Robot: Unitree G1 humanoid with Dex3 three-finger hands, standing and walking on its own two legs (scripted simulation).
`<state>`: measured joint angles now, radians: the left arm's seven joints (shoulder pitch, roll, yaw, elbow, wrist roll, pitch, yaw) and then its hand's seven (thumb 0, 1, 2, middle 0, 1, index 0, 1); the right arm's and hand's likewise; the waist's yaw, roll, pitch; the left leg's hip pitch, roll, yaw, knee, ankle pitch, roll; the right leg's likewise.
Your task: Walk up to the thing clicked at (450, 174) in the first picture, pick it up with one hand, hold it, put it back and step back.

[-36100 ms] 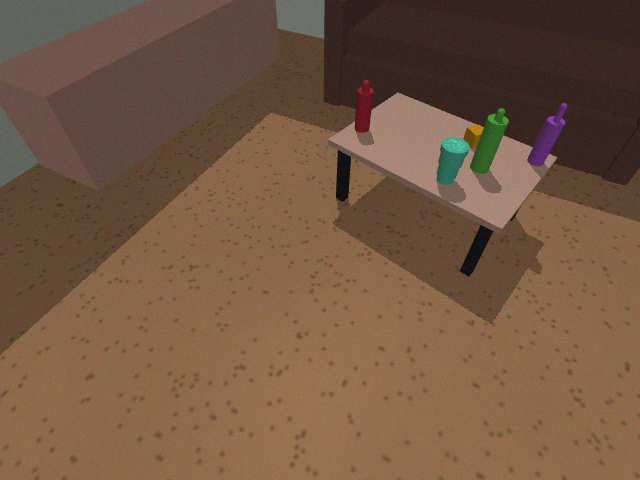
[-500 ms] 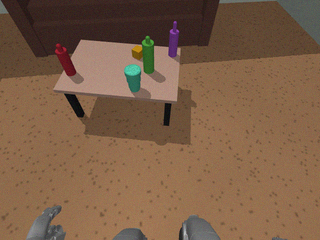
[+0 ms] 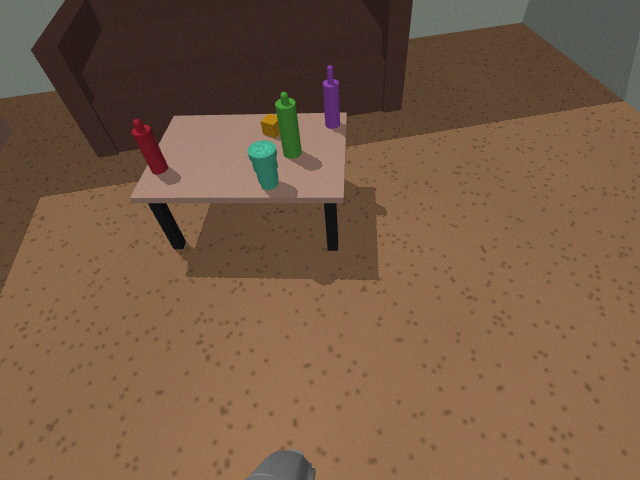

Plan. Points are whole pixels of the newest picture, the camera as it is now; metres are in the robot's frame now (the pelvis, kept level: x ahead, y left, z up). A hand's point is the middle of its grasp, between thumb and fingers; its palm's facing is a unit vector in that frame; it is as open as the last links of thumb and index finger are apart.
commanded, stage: step back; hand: left
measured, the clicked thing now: (265, 167) +1.07 +0.29 -0.36
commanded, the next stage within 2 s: stand in 0.94 s
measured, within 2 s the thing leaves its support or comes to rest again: neither
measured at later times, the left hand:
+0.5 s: hand out of the picture +0.06 +0.26 -0.14, palm faces +0.07 -0.92 -0.39, open 7.4 cm
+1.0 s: hand out of the picture +0.10 +0.28 -0.15, palm faces +0.04 -0.93 -0.36, open 7.4 cm
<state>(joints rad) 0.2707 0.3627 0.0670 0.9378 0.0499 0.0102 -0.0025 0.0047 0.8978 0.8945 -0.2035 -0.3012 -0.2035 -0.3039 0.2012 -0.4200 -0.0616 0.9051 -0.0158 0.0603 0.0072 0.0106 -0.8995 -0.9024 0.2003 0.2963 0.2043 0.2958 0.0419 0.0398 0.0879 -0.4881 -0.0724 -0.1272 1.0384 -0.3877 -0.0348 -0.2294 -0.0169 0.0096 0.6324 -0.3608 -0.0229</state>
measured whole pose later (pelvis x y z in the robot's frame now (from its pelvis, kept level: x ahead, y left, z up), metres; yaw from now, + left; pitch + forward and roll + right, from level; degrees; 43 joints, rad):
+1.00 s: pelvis +0.04 +0.02 +0.01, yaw +3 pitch -2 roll +0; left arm 0.13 0.37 0.01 1.07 0.01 -0.03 0.00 0.00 0.90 0.89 -0.20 -0.30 -0.20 -0.30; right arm 0.02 -0.33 -0.01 1.06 -0.01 0.00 0.02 0.01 -0.90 -0.90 0.20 0.30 0.21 0.30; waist 0.02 0.01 0.08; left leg -0.27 0.03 0.02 0.53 -0.22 -0.01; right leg -0.18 -0.01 0.00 0.52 -0.31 0.01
